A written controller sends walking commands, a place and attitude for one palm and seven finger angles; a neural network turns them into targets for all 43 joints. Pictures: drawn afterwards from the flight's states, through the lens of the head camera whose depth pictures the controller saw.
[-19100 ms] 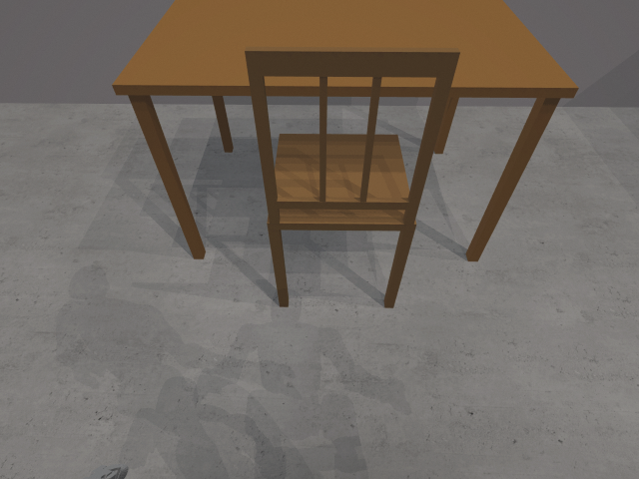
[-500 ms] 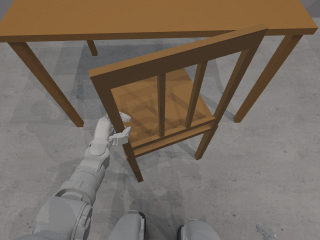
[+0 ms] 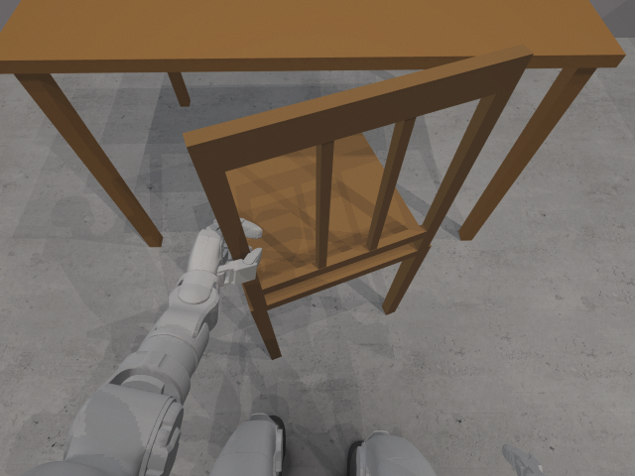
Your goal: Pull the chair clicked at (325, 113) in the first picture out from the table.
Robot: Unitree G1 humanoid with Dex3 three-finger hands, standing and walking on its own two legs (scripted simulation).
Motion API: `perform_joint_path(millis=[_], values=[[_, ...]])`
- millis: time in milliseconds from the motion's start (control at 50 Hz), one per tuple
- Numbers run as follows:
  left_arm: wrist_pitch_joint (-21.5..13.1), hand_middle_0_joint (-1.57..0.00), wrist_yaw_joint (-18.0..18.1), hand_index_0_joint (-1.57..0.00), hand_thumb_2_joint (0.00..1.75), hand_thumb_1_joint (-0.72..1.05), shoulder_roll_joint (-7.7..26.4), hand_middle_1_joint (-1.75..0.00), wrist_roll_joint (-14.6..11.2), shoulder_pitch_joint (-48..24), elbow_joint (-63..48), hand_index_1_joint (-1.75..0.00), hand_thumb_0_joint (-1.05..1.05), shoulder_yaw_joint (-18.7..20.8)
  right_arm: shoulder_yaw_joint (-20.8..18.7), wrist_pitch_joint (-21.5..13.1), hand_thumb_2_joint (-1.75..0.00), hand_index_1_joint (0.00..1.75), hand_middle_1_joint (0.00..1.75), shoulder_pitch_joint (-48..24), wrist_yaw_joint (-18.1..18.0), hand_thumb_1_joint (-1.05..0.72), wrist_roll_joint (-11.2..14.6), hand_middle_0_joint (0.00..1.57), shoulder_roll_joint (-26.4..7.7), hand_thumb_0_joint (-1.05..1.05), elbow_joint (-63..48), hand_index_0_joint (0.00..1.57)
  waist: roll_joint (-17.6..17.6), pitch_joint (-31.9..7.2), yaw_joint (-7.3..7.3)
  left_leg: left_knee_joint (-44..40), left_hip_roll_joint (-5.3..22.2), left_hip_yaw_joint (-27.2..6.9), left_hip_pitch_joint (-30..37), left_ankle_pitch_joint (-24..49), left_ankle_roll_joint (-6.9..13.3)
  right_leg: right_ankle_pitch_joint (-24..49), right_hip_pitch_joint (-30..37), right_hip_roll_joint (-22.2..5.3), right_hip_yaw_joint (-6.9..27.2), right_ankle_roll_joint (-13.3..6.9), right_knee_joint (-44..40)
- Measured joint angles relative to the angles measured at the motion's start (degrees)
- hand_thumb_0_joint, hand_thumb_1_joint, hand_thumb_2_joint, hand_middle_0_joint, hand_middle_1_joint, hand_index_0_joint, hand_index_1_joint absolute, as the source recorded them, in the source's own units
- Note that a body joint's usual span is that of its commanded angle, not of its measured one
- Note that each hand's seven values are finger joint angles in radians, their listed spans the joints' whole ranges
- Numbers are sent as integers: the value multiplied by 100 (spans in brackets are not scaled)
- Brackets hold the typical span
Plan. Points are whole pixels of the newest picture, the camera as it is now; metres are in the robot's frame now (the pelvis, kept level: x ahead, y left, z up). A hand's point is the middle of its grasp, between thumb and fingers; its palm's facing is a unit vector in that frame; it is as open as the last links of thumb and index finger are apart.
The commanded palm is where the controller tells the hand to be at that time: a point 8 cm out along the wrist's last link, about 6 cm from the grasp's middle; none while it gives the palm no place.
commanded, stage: step backward, pulling the chair out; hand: left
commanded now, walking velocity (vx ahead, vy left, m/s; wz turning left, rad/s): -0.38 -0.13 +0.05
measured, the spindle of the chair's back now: (322, 216) +0.47 +0.00 -0.04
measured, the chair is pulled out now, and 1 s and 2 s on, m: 0.13 0.16 0.17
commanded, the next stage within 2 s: none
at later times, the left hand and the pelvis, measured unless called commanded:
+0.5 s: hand (246, 269) +0.38 +0.11 -0.05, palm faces -0.08 -0.98 -0.15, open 5.6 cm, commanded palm +0.40 +0.16 -0.04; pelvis -0.01 +0.01 +0.01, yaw +0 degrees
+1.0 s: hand (245, 288) +0.35 +0.11 -0.05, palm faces -0.06 -0.98 -0.17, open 5.6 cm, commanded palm +0.37 +0.16 -0.04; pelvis -0.04 +0.00 +0.00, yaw +0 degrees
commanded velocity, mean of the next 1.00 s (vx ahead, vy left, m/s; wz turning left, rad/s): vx -0.38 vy -0.03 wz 0.06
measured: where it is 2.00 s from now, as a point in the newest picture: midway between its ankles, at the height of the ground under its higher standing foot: outside the picture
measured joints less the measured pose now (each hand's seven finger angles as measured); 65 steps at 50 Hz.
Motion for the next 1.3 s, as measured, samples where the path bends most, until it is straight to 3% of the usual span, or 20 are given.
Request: perform_joint_path(millis=[80,140,220,300,340,400,480,580,720,860,1020,1140,1180,1300], values=[[-43,-16,-54,-50,69,64,10,-121,20,-2,-62,-145,2,16,43,-72,-90,30,30,27,36,-91,-54,20,122,1,21,21,76,77,115,-163,126,-20,30,105,-37,213,86,135,-7,-43,-329],[-61,-16,-72,-50,70,63,47,-120,2,-3,-70,-145,2,68,80,-101,-90,30,30,1,49,-91,-24,20,207,1,24,21,131,120,121,-249,201,-65,39,173,-98,328,137,219,-42,-92,-505],[-34,-18,-43,-50,71,62,87,-119,-59,23,-57,-145,3,130,92,-100,-90,30,30,-52,33,-91,60,21,204,1,13,21,156,102,31,-157,189,-105,-14,146,-128,291,88,212,-77,-139,-409],[3,-18,10,-50,71,62,15,-119,-53,102,-21,-145,3,144,54,-48,-90,30,30,-78,-19,-91,74,21,52,1,73,21,108,-53,-96,413,39,-284,154,-685,-87,90,-26,46,-63,-92,-102],[51,-17,6,-50,71,62,-57,-120,-9,70,-11,-145,3,112,24,-32,-90,30,30,-83,-59,-91,41,21,-31,1,111,21,64,-105,-163,250,-11,-292,350,-729,-191,21,-64,-90,-92,-29,-12],[118,-15,-6,-50,70,63,-78,-120,30,-34,-56,-145,3,34,-22,32,-90,30,30,-152,-62,-91,1,20,-48,1,37,21,-94,-1,-70,-32,-122,-168,462,-453,-128,157,-22,-209,11,79,-174],[123,-14,-29,-50,70,64,-63,-120,81,-126,-111,-145,3,-20,-46,74,-90,30,30,-177,31,-91,-42,20,18,1,-162,21,-76,83,49,-196,-18,-126,440,-336,-100,439,20,-97,50,78,-548],[93,-14,-34,-50,70,64,25,-119,78,-166,-112,-145,3,14,8,71,-90,30,30,-197,64,-91,-8,20,206,0,-247,21,-58,116,69,-274,87,-130,367,-219,-152,652,-7,12,48,24,-765],[54,-16,-9,-50,71,63,101,-118,-7,-122,-57,-145,3,161,69,46,-90,30,30,-134,32,-91,66,21,295,0,-191,21,7,86,-17,-204,110,-150,233,-151,-218,646,-202,31,31,-52,-564],[71,-16,71,-50,71,63,33,-118,-23,-47,30,-145,3,148,22,43,-90,30,30,31,-25,-91,98,21,63,1,-14,21,1,-10,-182,13,56,-101,166,-159,-129,456,-287,-105,-28,-23,-196],[10,-15,-1,-50,71,63,10,-119,8,-6,49,-145,3,12,-4,30,-90,30,30,218,-19,-91,36,20,60,1,3,21,-28,-38,13,-43,122,-73,224,-192,-183,528,-227,-45,-11,-30,-309],[47,-15,35,-50,72,63,7,-118,-40,61,30,-145,3,21,20,-14,-90,30,30,108,-24,-91,97,20,71,1,37,21,-19,-70,-105,85,88,-127,179,-449,-143,497,-200,-92,-94,-70,-276],[92,-15,50,-50,72,63,-44,-118,-30,55,56,-145,3,6,25,-10,-90,30,30,77,-46,-91,84,20,19,1,50,21,-10,-90,-149,35,77,-101,219,-209,-123,439,-181,-145,-119,-31,-201],[81,-14,15,-50,72,64,-93,-118,29,53,77,-145,3,-130,15,26,-90,30,30,42,-30,-91,-1,20,83,1,-60,21,-89,-134,19,-59,71,25,298,-191,-127,464,-169,-167,-15,36,-241]])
